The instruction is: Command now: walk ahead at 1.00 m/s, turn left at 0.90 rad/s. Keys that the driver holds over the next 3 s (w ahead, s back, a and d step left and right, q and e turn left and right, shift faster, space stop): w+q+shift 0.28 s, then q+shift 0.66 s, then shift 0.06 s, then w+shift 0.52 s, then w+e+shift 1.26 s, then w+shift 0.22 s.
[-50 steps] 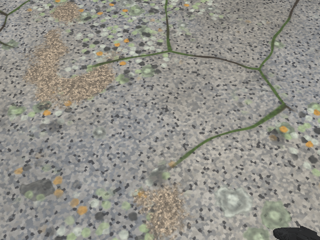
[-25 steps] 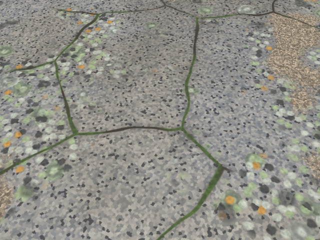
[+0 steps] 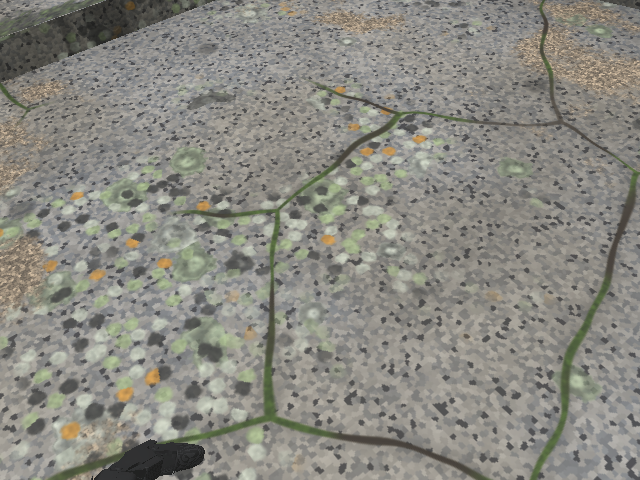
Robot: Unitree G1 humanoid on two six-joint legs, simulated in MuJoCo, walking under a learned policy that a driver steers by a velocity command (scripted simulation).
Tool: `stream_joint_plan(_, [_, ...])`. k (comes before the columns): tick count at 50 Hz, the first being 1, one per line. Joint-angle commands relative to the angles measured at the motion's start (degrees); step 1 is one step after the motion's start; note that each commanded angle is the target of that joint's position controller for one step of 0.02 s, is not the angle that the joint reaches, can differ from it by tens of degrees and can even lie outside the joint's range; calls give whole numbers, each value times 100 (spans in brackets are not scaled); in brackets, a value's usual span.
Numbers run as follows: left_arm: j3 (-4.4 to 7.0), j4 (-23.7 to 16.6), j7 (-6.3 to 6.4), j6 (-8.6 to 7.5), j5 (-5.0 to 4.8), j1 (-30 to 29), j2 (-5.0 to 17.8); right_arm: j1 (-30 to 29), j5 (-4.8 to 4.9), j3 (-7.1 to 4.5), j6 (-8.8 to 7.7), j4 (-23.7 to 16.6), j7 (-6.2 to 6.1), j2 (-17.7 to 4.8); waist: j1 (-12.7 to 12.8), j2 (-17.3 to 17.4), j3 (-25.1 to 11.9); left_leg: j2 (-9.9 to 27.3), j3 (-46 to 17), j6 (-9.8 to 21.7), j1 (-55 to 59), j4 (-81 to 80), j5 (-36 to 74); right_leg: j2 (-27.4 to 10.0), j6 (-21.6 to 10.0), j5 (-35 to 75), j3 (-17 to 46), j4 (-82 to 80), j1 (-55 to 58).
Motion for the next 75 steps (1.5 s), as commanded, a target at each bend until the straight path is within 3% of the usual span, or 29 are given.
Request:
stream_joint_plan(1, [110,-509,-74,154,14,-65,793,-450,48,-178,-353,-652,-32,-854,486,-638,645,1466,-2333,887,-1281,-2095,607,-219,229,503,-590,-1674,-35])
stream_joint_plan(8, [103,-860,-42,74,-277,-718,860,-129,100,-370,-310,-757,61,-1018,-136,264,-79,1340,-2212,31,222,-1075,2964,404,8,2169,-705,-4725,1347])
stream_joint_plan(11, [492,-255,173,-30,-234,1801,1657,-756,34,-407,-386,-956,85,-1235,1304,116,-1522,1052,-1979,-354,-328,2013,3508,198,-260,809,-444,-4566,4225])
stream_joint_plan(12, [640,-35,278,-43,-69,3073,2050,-956,-7,-163,-457,-1209,50,-349,1623,-939,-2241,739,-1497,-308,-1399,3954,-83,-1316,-337,-1264,1076,-4690,5517])
stream_joint_plan(13, [744,-120,224,11,38,2300,2506,-157,314,23,-424,-1657,73,53,668,-2885,-2764,498,-893,-463,-2932,5242,-1490,-2532,-967,-2678,4664,-6229,5941])
stream_joint_plan(14, [686,-312,181,67,-8,1531,1768,-587,108,10,-265,-1393,-3,-447,711,-1469,-1707,1094,-700,-423,-3520,5554,-758,-2151,-1059,-3584,4188,-6375,5079])
stream_joint_plan(16, [488,-163,134,81,-37,1267,1011,-1259,-52,-62,-131,-1407,90,-598,681,-170,-463,1489,-450,-638,-3315,4999,-216,-1594,-962,-15,1767,-6056,3747])
stream_joint_plan(20, [446,393,46,-77,-327,1681,850,-1707,-137,24,173,-1895,232,-214,342,-796,-107,1673,-211,-895,-3233,4268,-461,-1230,-696,4390,-331,-5868,3112])
stream_joint_plan(21, [598,99,156,-62,-579,669,1019,-1537,562,-15,108,-1991,158,-207,89,-1096,46,1925,-368,-984,-3274,3817,-184,-1017,-684,3924,-643,-6010,2935])
stream_joint_plan(24, [700,15,349,-15,-473,227,1422,-1923,260,42,14,-2090,242,-260,114,-605,-9,1747,173,-1134,-1904,1889,1489,-730,-663,3941,-1599,-6322,2103])
stream_joint_plan(29, [922,20,338,109,-708,476,1967,-949,221,-323,45,-1838,388,-953,-390,-630,-671,917,705,-540,94,829,1581,-716,-385,5928,-1945,-4182,2597])
stream_joint_plan(30, [893,-52,301,133,-708,421,1846,-182,225,-494,74,-1660,332,-1228,-767,-411,-1017,828,534,-283,1203,513,1914,-623,-265,5254,-1900,-2907,2127])
stream_joint_plan(31, [730,-1,213,138,-572,776,1238,-247,315,-529,92,-1616,194,-1304,-527,579,-673,1082,-91,-23,1875,11,2717,-32,11,629,-1831,-1428,1028])
stream_joint_plan(32, [574,-160,115,97,-270,1501,826,-944,79,-525,63,-2083,137,-1822,267,1910,-1128,2389,-2542,1113,2826,541,5865,873,322,-2307,-1411,950,-474])
stream_joint_plan(33, [602,-371,39,10,-389,1576,1497,-995,-126,-496,-6,-2417,221,-1711,-13,1320,-2894,3272,-4525,1895,3547,-498,3714,962,246,-1782,16,1580,-940])
stream_joint_plan(36, [651,-451,160,78,-366,575,1641,-1795,254,-342,-39,-2587,168,-1078,321,-443,-1265,2498,-3674,1035,1328,-958,1831,452,127,-845,218,188,-787])
stream_joint_plan(41, [556,-403,156,242,-326,421,1084,-1976,174,-409,193,-2519,-142,-1066,538,-190,-1043,1666,-2468,492,-510,-614,3860,676,350,-334,-103,-2216,572])
stream_joint_plan(49, [681,-299,49,339,-406,358,1075,-2066,222,-350,443,-2568,-220,-747,504,796,-1005,1245,-2954,-342,-808,-66,773,795,169,1323,-6,-4840,1930])
stream_joint_plan(51, [782,-411,79,400,-263,444,1450,-1319,120,-132,435,-2414,-181,-98,243,-583,-1233,339,-1804,-811,-1742,1954,-2158,-929,-612,984,1481,-5661,3078])
stream_joint_plan(52, [855,-427,74,427,-82,427,1783,-1110,188,-187,335,-2627,-112,-380,-11,-1748,-947,294,-1332,-957,-2697,3031,-2082,-1706,-1425,-1192,3230,-6443,2684])
stream_joint_plan(54, [786,-591,127,372,-282,127,1385,-1362,186,-270,214,-2439,-104,-941,147,-1352,-441,1005,-886,-1193,-3114,3894,-961,-1359,-1299,-2679,2928,-6585,2249])
stream_joint_plan(60, [740,-221,96,215,-406,1213,1340,-1603,98,-35,-38,-2323,-58,-334,530,-759,-138,1333,-105,-1270,-2736,3829,-156,-577,-1023,-1758,1352,-6628,1918])
stream_joint_plan(61, [780,-32,-15,330,-145,1431,1514,-1905,-401,40,97,-2399,212,-410,591,-375,-84,1174,-86,-1232,-2403,3344,-206,-467,-999,-1770,1188,-6774,1620])
stream_joint_plan(66, [838,-65,-164,478,-296,1181,1590,-1478,-70,127,114,-2251,311,-361,400,-1428,-100,1174,332,-1008,-347,661,-922,-523,-1024,-1196,661,-6663,967])
stream_joint_plan(69, [693,-79,-106,535,-270,1208,1037,-312,-92,138,-70,-1800,54,-376,-203,-34,-218,1297,137,-721,2042,-491,-491,28,-814,-1400,177,-4786,-540])
stream_joint_plan(70, [506,-347,-120,431,-237,878,411,362,-129,90,-150,-1774,22,-760,-503,1126,-497,2843,-1948,-562,2483,-1233,-2587,575,-529,-1392,-523,-2650,-1335])
stream_joint_plan(71, [513,-778,-121,321,-279,326,633,242,-149,-136,-161,-1807,-36,-1485,-488,1200,-49,3769,-4072,19,2157,-2010,-3672,631,-479,-678,-530,-1981,-2754])
stream_joint_plan(72, [613,-863,-128,280,-195,-84,1022,192,-133,-118,-192,-1732,-46,-1218,-451,281,219,3671,-3958,162,2041,-1919,-3433,173,-459,-3,-218,-1579,-3018])
stream_joint_plan(75, [655,-503,-318,289,-118,541,1182,-384,-100,49,-282,-1745,1,-750,98,440,112,2806,-2507,-7,1393,-2061,-2335,-48,-217,607,-517,-1653,-2194])
Next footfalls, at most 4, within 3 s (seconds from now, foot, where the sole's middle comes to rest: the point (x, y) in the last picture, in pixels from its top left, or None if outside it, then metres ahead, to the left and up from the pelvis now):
0.22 right None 0.43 -0.19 -0.76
0.62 left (273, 425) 0.64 0.13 -0.76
1.02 right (312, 345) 0.84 0.04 -0.76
1.38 left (271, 440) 0.61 0.14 -0.76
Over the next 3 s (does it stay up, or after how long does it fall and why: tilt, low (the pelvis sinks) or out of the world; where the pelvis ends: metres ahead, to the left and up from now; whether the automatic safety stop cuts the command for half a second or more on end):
stays up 1.70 0.87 0.01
